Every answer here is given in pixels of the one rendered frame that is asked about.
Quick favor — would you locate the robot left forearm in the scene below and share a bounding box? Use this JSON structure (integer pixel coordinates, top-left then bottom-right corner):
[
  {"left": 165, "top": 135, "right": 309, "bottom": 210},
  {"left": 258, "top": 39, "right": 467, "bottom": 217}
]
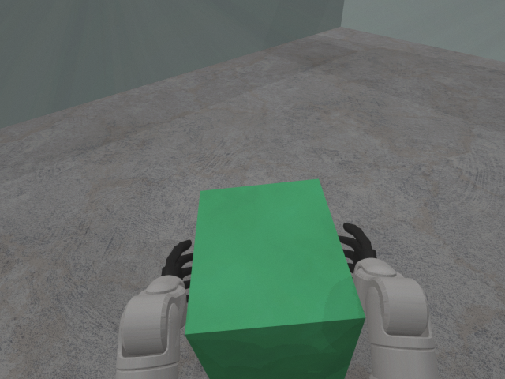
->
[{"left": 116, "top": 276, "right": 187, "bottom": 379}]

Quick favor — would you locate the carton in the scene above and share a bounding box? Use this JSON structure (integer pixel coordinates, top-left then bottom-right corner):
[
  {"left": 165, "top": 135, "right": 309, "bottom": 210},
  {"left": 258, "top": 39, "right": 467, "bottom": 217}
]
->
[{"left": 185, "top": 179, "right": 366, "bottom": 379}]

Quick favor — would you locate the right robot hand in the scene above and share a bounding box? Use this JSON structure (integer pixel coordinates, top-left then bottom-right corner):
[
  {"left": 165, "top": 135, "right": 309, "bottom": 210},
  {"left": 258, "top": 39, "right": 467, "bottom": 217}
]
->
[{"left": 338, "top": 223, "right": 377, "bottom": 278}]

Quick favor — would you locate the robot right forearm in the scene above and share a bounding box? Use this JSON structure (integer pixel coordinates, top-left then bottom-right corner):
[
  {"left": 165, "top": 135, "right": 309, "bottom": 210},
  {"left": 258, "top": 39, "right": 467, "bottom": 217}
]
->
[{"left": 353, "top": 258, "right": 440, "bottom": 379}]

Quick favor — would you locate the left robot hand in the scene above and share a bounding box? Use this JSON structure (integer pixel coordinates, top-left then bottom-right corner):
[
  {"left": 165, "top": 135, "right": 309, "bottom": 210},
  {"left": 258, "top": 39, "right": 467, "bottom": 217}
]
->
[{"left": 161, "top": 240, "right": 193, "bottom": 302}]

